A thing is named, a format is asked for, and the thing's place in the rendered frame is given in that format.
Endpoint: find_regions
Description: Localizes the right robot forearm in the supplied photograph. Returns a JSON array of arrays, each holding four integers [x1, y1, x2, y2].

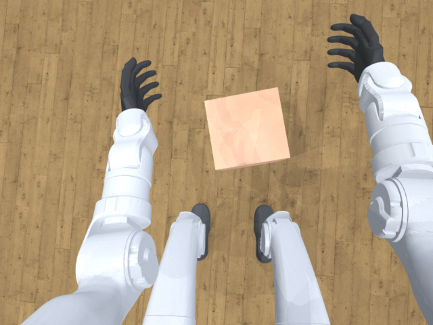
[[357, 62, 433, 183]]

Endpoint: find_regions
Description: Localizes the right robot thigh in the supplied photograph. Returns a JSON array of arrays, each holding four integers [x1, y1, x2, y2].
[[262, 218, 330, 325]]

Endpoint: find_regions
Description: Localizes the robot right upper arm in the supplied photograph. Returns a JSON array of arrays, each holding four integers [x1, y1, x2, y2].
[[367, 177, 433, 325]]

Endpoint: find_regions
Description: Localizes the carton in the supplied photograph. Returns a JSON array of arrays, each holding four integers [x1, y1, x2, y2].
[[204, 87, 290, 171]]

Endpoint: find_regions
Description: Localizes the left robot thigh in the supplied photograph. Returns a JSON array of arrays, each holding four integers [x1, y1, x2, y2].
[[142, 219, 206, 325]]

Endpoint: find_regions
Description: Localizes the robot left upper arm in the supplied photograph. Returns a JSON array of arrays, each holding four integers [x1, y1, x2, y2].
[[21, 229, 159, 325]]

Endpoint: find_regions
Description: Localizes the left robot hand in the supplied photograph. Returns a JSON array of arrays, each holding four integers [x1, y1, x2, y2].
[[120, 57, 162, 113]]

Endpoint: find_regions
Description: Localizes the left robot forearm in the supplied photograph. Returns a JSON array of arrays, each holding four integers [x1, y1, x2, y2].
[[76, 108, 158, 283]]

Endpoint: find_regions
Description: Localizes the robot thigh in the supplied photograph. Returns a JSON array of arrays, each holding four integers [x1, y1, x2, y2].
[[262, 218, 330, 325], [142, 219, 206, 325]]

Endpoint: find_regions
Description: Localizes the right robot hand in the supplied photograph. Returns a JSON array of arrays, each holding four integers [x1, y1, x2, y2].
[[327, 14, 385, 83]]

